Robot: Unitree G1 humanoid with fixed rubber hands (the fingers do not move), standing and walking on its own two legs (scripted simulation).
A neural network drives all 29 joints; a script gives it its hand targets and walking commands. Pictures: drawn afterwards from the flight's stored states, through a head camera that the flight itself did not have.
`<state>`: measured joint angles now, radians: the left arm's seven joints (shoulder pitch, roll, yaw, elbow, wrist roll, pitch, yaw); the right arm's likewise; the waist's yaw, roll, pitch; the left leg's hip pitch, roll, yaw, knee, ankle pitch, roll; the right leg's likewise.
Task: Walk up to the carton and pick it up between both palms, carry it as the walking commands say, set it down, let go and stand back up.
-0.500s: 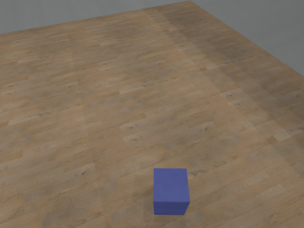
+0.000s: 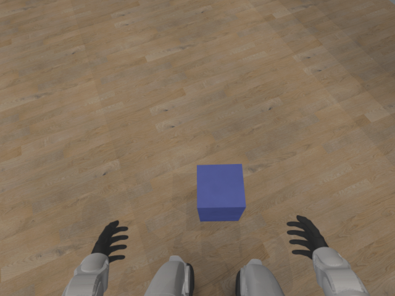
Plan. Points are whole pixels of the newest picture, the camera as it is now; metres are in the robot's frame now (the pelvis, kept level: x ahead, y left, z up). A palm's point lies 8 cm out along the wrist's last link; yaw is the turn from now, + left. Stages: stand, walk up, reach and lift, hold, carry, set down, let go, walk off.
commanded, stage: reach and lift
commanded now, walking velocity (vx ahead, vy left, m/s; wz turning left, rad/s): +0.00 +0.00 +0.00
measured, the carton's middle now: (219, 195) +0.47 -0.03 -0.58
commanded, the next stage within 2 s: none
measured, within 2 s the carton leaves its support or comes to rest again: neither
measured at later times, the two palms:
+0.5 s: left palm (136, 193) +0.35 +0.19 -0.14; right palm (294, 189) +0.36 -0.20 -0.15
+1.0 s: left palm (152, 152) +0.48 +0.17 -0.17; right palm (278, 150) +0.49 -0.18 -0.17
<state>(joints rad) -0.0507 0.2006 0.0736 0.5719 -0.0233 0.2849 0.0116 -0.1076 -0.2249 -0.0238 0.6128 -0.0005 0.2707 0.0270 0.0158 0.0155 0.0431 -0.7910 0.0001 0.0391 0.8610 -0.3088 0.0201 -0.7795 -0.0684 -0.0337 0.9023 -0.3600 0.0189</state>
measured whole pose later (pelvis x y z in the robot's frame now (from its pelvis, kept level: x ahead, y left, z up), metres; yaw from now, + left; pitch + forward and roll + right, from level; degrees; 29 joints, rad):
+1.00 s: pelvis -0.01 +0.00 -0.06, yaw -1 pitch +41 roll +1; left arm -1.05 0.20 0.27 0.88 -0.03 0.11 0.09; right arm -1.09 -0.22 -0.21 0.90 0.00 0.10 -0.07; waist 0.02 0.01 0.01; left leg -1.47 0.01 0.02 1.05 -0.30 0.00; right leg -1.46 -0.04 -0.01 1.09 -0.35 -0.01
